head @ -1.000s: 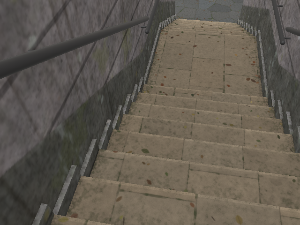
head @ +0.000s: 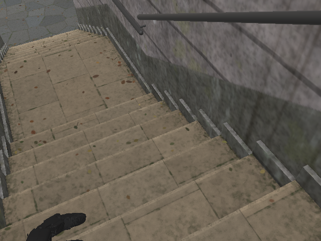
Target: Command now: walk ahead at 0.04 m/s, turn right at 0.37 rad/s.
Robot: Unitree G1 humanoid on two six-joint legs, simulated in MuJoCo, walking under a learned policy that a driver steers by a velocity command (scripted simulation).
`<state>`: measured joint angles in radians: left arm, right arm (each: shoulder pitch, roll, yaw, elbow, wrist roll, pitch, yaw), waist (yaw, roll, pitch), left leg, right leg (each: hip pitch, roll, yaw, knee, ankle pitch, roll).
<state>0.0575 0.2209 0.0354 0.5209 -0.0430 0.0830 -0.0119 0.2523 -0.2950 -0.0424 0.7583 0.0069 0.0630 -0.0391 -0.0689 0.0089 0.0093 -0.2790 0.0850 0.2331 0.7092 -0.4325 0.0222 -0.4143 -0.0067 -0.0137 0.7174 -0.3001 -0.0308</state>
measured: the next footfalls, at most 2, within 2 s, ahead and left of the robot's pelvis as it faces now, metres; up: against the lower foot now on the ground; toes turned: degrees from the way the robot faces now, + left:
left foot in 0.42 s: +0.05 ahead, +0.10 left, +0.00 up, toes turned +0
right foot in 0.94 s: +0.44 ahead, -0.11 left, -0.15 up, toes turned -1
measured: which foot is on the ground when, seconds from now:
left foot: down 0.00-0.00, up 0.02-0.40, down 0.42-0.94, up 0.96-1.00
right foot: down 0.00-0.42, up 0.44-0.92, down 0.94-1.00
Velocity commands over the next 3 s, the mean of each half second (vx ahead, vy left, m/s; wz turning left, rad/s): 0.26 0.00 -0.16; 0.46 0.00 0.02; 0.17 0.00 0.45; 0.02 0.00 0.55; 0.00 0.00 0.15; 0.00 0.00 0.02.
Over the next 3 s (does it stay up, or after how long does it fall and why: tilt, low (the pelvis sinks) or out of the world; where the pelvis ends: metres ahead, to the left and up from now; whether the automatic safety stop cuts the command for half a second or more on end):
stays up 0.47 -0.10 -0.14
